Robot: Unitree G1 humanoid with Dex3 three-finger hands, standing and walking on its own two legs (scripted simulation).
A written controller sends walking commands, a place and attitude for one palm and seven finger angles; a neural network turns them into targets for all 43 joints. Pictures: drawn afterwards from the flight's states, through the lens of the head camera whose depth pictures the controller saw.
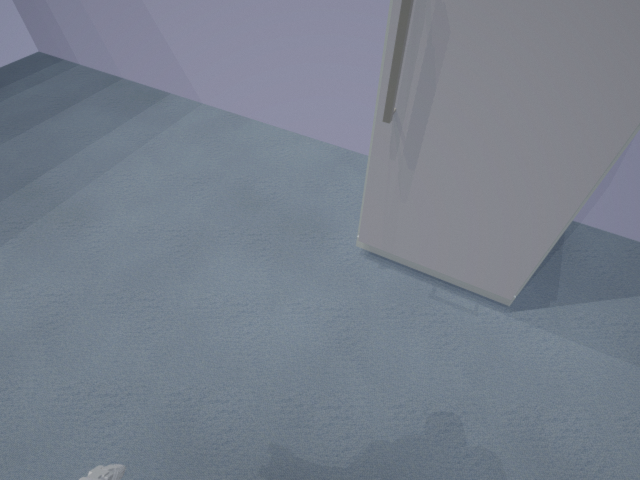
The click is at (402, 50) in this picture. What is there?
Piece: fridge door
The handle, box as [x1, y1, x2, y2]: [383, 0, 413, 123]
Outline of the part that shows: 413,0 402,0 383,116 383,121 389,123 395,111 395,108 393,107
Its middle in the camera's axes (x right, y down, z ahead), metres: +0.19 -0.47 +0.91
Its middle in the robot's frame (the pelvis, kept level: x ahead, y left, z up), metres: +1.02 -0.14 +0.10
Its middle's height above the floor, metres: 0.87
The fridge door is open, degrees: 0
